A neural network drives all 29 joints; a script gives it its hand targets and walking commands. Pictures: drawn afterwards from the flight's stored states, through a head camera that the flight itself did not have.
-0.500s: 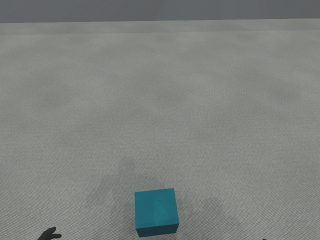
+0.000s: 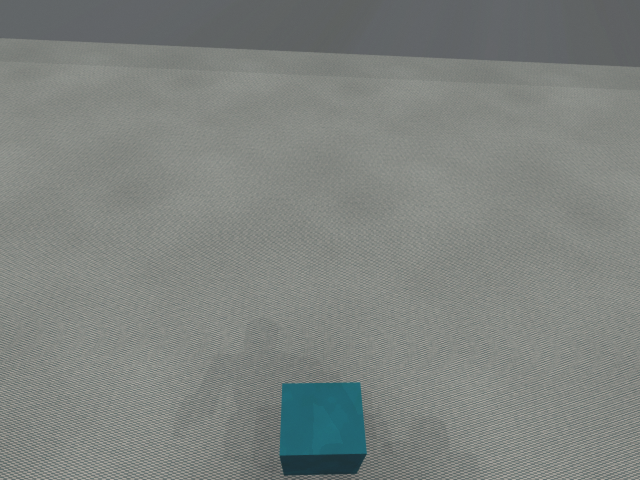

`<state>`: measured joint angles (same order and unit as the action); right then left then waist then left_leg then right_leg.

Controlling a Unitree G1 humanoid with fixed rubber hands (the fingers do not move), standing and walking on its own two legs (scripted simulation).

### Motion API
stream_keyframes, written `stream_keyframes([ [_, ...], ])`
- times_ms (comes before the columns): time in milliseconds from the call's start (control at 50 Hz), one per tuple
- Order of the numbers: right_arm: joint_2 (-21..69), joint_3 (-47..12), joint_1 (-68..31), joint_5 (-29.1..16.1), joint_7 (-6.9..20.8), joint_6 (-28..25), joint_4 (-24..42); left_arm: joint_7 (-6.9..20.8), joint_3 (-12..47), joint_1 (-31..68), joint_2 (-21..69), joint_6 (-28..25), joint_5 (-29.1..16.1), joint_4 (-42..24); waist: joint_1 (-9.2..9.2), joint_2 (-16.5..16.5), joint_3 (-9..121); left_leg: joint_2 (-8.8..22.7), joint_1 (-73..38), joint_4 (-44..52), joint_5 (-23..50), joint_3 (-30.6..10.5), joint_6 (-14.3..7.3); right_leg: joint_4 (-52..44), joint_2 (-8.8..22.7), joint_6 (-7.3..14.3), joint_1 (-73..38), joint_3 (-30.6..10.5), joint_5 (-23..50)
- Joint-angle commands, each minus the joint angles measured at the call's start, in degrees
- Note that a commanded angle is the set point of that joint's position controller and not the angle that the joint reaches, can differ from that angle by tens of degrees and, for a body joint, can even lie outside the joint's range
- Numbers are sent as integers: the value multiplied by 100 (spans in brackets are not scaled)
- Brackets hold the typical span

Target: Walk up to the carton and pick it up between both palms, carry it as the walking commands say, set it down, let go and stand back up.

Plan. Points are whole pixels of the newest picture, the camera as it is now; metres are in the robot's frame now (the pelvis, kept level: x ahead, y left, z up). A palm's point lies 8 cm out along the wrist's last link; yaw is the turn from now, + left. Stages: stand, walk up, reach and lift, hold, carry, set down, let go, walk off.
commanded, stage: walk up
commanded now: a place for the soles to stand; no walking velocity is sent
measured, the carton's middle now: (320, 430) +0.36 -0.02 -0.66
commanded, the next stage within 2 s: reach and lift in 1.80 s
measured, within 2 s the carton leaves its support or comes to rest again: neither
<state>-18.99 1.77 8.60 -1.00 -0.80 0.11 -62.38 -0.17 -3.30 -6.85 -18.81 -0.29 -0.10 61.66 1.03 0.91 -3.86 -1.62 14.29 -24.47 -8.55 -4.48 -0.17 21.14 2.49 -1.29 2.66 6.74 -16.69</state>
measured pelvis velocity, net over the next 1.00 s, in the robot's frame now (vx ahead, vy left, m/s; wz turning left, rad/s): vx -0.01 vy -0.01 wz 0.13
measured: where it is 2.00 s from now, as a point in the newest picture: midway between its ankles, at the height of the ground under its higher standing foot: outside the picture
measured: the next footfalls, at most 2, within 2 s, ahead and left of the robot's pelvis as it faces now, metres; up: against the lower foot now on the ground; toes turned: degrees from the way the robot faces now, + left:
none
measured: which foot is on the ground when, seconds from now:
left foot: down 0.00-1.00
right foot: down 0.00-1.00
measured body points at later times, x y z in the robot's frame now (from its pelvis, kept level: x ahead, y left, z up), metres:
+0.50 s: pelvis -0.01 +0.00 -0.01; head +0.01 +0.00 +0.44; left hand +0.04 +0.31 -0.13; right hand +0.08 -0.30 -0.14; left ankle +0.05 +0.12 -0.74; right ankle -0.06 -0.12 -0.74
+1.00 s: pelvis -0.01 -0.01 -0.01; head +0.02 +0.00 +0.43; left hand +0.02 +0.31 -0.14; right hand +0.11 -0.31 -0.14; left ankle +0.05 +0.11 -0.74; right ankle -0.06 -0.13 -0.74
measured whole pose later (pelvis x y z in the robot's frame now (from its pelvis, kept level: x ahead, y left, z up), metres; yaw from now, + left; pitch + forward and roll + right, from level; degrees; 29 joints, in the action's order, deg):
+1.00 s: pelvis -0.01 -0.01 -0.01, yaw +7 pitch -3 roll +0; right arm -19.7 1.3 8.5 -0.2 -1.5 1.6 -58.0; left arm 0.2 -4.3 -9.1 -21.1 1.7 -1.0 56.6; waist -0.8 -0.3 -6.6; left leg -5.0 18.8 -33.2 -10.9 -10.4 0.9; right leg 32.1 1.7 0.3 5.5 7.2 -23.4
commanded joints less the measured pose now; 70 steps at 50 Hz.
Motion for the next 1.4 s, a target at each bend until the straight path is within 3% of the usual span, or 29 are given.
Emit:
stream_keyframes([
  [0, -1225, 245, -110, 1, -75, -110, 398, -69, -260, 100, -1236, -120, 5, -418, -33, 100, 525, 781, -204, 394, 1042, -757, -342, -419, 514, 299, 91, -456, 180],
  [200, -1243, 259, -58, 21, -75, -67, 474, -60, -301, -57, -1267, -115, 20, -477, -47, 98, 352, 621, -21, 294, 687, -840, -318, -424, 566, 385, 266, -453, -115],
  [420, -1285, 267, 29, 29, -78, -19, 570, -33, -349, -40, -1396, -66, 28, -682, -44, -133, 228, 351, 12, -320, 943, -701, -304, -241, 751, 575, 483, -362, -151],
  [460, -1344, 271, 51, 33, -89, -16, 592, -29, -356, -65, -1393, -35, 12, -721, -60, 23, 218, 381, 85, -288, 962, -845, -343, -48, 671, 563, 452, -317, -159],
  [540, -1443, 271, 3, 52, -108, -9, 683, -26, -359, -320, -1325, 29, -22, -716, -175, 340, 325, 618, 346, 153, 589, -1527, -502, 342, 373, 443, 191, -296, -320],
  [580, -1442, 247, -62, 52, -115, -8, 726, -36, -356, -456, -1323, 35, -38, -687, -244, 345, 374, 665, 441, 268, 518, -1710, -510, 310, 331, 418, 41, -370, -265],
  [640, -1404, 238, -82, 18, -113, -4, 733, -47, -356, -469, -1375, -11, -17, -682, -228, 300, 478, 510, 322, 59, 720, -1404, -372, 49, 505, 496, 37, -431, -128],
  [720, -1307, 230, 29, 32, -105, 18, 734, -36, -383, -104, -1515, -55, 43, -763, -85, -293, 208, 77, 96, -911, 1139, -546, -189, -322, 1072, 790, 532, -537, 181],
  [780, -1324, 258, 98, 94, -91, 34, 751, 0, -385, 49, -1534, -19, 56, -910, -58, -522, 93, 91, 52, -1130, 891, -449, -244, -42, 1212, 828, 681, -400, 400],
  [840, -1430, 285, 69, 69, -98, 30, 770, 16, -394, -97, -1485, 70, 7, -968, -128, -163, 111, 223, 40, -815, 1230, -940, -377, 541, 756, 646, 664, -183, 103],
  [880, -1552, 291, 33, 73, -133, 28, 810, 18, -384, -324, -1355, 146, -56, -936, -178, 396, 277, 653, 326, -15, 805, -1929, -680, 1140, 195, 402, 356, -156, -462],
  [900, -1582, 283, -49, 106, -149, 24, 878, 13, -369, -475, -1288, 174, -80, -901, -234, 626, 325, 850, 424, 418, 393, -2558, -863, 1279, -42, 286, 303, -326, -734],
  [920, -1576, 271, -184, 122, -160, 14, 942, -1, -347, -639, -1241, 180, -106, -843, -312, 712, 337, 955, 417, 658, 107, -2870, -936, 1199, -127, 236, 328, -548, -876],
  [940, -1535, 255, -352, 104, -163, 13, 978, -25, -314, -809, -1223, 155, -118, -759, -398, 705, 400, 969, 342, 703, 59, -2796, -873, 885, -54, 251, 221, -672, -754],
  [980, -1283, 204, -557, 30, -129, 9, 925, -74, -295, -962, -1290, 55, -105, -585, -482, 508, 573, 706, 352, 433, 150, -1976, -402, 6, 322, 352, -210, -817, -79],
  [1020, -1173, 196, -364, -20, -105, 12, 750, -73, -324, -381, -1509, -74, -5, -647, -220, -27, 298, 192, -82, -386, 745, -983, -45, -639, 937, 607, 403, -1006, -18],
  [1040, -1188, 208, -240, 9, -100, 7, 712, -67, -334, -156, -1561, -125, 18, -680, -83, -83, 140, 139, -248, -486, 1157, -728, -14, -665, 1083, 647, 616, -927, 328],
  [1120, -1201, 227, -196, 72, -111, -29, 620, -45, -319, -186, -1462, -148, -20, -699, -92, -260, 279, 306, -478, -382, 1857, -758, -158, -381, 851, 473, 375, -483, 959],
  [1200, -1190, 208, -291, 59, -132, 8, 549, -49, -344, -234, -1398, -69, -41, -688, -145, -353, 304, 283, -493, -488, 1631, -797, -178, -302, 793, 494, 429, -428, 639],
  [1300, -1246, 214, -309, 61, -147, 14, 501, -52, -347, -206, -1422, -24, -44, -662, -151, -232, 180, 226, -430, -601, 1476, -830, -171, -181, 824, 592, 539, -433, 431],
  [1380, -1297, 220, -318, 50, -169, -3, 500, -54, -345, -298, -1355, 37, -75, -602, -214, 74, 215, 413, -96, -222, 1183, -1379, -301, 154, 539, 477, 233, -381, 219],
])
